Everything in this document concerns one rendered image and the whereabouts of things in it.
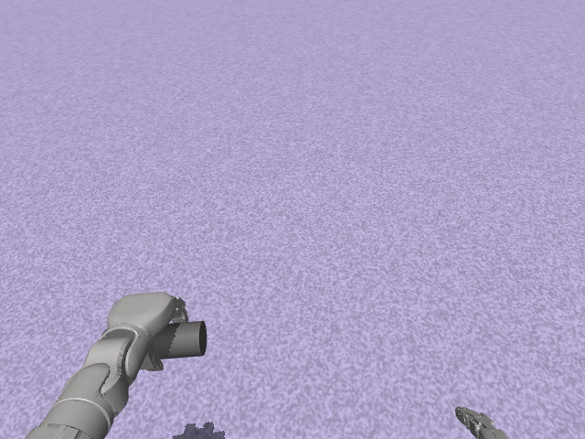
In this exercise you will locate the can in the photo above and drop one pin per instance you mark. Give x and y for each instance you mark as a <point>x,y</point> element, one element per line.
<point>181,340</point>

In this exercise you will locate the right robot hand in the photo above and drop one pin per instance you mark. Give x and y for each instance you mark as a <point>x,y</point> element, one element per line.
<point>481,426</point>

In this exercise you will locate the left robot arm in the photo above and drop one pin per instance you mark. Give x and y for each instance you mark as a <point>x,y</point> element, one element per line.
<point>98,392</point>

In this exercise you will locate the left robot hand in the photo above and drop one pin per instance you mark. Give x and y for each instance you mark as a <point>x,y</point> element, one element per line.
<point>151,312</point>

